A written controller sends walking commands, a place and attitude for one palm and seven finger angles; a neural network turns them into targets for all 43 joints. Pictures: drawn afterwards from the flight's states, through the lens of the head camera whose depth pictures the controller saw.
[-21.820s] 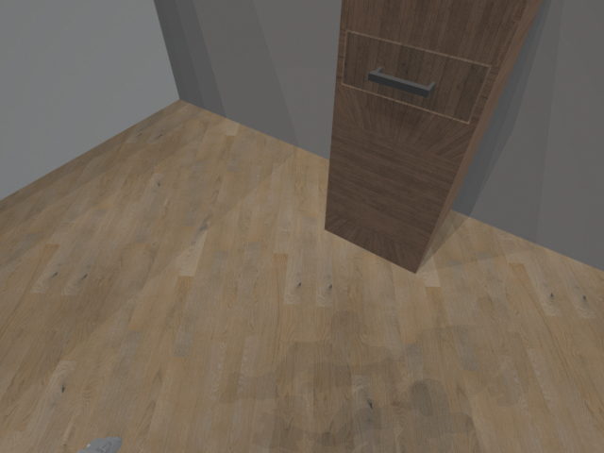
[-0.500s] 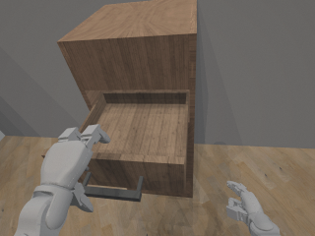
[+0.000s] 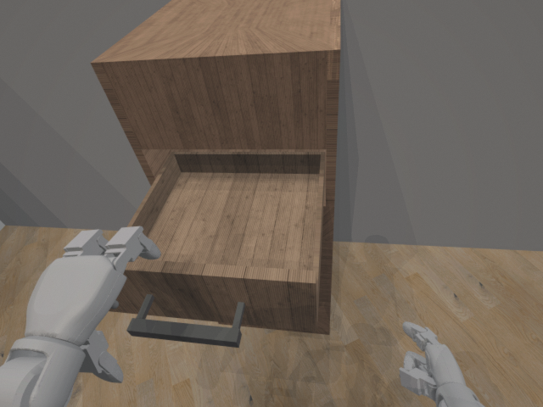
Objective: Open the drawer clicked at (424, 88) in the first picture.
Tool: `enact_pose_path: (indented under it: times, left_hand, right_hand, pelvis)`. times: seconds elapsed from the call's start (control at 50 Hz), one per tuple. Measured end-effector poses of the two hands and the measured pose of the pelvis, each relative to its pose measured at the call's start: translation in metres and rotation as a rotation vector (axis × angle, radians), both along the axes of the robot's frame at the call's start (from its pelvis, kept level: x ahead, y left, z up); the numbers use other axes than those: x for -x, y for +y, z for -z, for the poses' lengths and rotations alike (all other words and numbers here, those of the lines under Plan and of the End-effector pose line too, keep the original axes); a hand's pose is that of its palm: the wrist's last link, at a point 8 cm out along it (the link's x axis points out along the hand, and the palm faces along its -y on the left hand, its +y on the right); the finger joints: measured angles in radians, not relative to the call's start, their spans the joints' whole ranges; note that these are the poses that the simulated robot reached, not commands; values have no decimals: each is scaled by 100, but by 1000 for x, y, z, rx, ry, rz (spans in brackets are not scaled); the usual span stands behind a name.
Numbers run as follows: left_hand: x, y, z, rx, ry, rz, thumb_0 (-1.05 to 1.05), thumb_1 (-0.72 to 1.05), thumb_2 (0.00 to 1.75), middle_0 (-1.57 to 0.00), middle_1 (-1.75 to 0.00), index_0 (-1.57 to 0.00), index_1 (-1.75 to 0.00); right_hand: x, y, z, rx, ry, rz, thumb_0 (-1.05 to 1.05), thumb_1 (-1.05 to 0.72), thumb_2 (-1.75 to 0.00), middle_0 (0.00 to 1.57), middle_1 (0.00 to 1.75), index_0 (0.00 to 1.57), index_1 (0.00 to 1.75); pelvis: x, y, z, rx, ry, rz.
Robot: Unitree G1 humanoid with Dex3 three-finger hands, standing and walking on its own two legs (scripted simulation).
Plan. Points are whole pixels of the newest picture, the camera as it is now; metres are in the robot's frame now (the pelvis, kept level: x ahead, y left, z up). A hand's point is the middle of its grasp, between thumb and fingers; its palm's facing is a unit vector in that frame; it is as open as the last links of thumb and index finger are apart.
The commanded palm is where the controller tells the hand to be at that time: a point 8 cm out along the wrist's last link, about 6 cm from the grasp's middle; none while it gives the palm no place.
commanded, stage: draw the hand back to the body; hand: left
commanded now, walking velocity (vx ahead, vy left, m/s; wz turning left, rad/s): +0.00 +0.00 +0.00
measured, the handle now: (188, 318) +0.24 +0.18 +0.01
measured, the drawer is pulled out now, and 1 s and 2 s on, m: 0.30 0.30 0.30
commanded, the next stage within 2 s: step back with the hand held close in 1.08 s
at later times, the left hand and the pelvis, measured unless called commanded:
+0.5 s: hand (113, 262) +0.22 +0.22 +0.18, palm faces +0.33 -0.87 -0.36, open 12.0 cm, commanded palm +0.16 +0.27 +0.20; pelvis +0.03 +0.01 +0.00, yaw +0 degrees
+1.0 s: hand (95, 269) +0.21 +0.24 +0.17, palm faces +0.42 -0.82 -0.39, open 7.8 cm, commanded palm +0.16 +0.28 +0.20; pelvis +0.03 +0.00 +0.00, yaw +1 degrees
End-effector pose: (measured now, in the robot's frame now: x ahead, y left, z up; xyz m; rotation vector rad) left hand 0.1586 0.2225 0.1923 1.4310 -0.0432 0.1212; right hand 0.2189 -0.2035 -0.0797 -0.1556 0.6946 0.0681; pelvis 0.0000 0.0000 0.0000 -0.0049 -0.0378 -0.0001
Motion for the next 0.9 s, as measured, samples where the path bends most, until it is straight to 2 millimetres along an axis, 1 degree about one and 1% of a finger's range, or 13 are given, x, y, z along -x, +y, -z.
enact_pose_path:
  times: [0.1,0.16,0.18,0.22,0.28,0.36,0.46,0.54,0.64,0.8,0.9]
  left_hand:
    - [1,9,-3,-12,-12,-10,-1,-49,30,-32,-120,-32,-120]
    - [-1,15,0,510,-107,12,-1,-48,30,-31,-119,-33,-119]
    - [-1,16,2,646,-148,15,-1,-47,31,-31,-119,-33,-118]
    - [-3,17,2,828,-228,30,-1,-45,32,-31,-117,-32,-117]
    - [-6,17,-1,964,-325,62,-1,-39,34,-31,-113,-31,-113]
    - [-13,24,-4,1006,-371,75,-1,-28,39,-30,-106,-30,-106]
    - [-20,33,-3,989,-344,50,-1,-13,46,-28,-96,-29,-96]
    - [-22,38,-1,969,-319,21,-1,1,52,-27,-87,-28,-87]
    - [-21,45,-1,946,-310,-17,-1,18,59,-26,-76,-27,-76]
    - [-16,57,1,931,-326,-86,0,45,71,-24,-58,-25,-58]
    - [-13,58,2,940,-337,-106,0,63,78,-22,-47,-23,-47]
  right_hand:
    - [-4,3,-1,0,-6,4,2,-91,-90,20,30,19,30]
    - [-5,6,-7,-2,-70,34,2,-91,-90,20,30,19,30]
    - [-4,7,-9,1,-90,46,2,-91,-90,20,30,19,30]
    - [0,9,-13,15,-116,59,2,-91,-90,20,30,19,30]
    - [6,9,-15,34,-124,64,2,-91,-90,20,30,20,30]
    - [11,6,-12,51,-96,73,2,-91,-90,20,30,20,30]
    - [12,-1,-7,59,-60,98,2,-91,-90,21,30,20,30]
    - [9,-6,-5,66,-44,116,2,-91,-90,20,30,20,30]
    - [3,-8,-4,66,-38,127,2,-91,-90,20,30,20,30]
    - [-7,-6,-5,55,-43,124,2,-91,-90,20,30,20,30]
    - [-9,-4,-7,51,-50,110,2,-91,-90,20,30,20,30]
  pelvis:
    - [-4,3,1,2,10,-1]
    - [-5,4,1,2,-13,-6]
    - [-7,4,1,0,-18,-7]
    - [-10,4,0,-2,-22,-7]
    - [-17,3,-1,-3,-25,-9]
    - [-23,3,-1,-1,-24,-9]
    - [-29,5,-2,0,-14,-5]
    - [-32,7,-3,1,-4,-4]
    - [-35,7,-3,1,3,-6]
    - [-36,6,-3,0,1,-12]
    - [-34,4,-3,0,-2,-16]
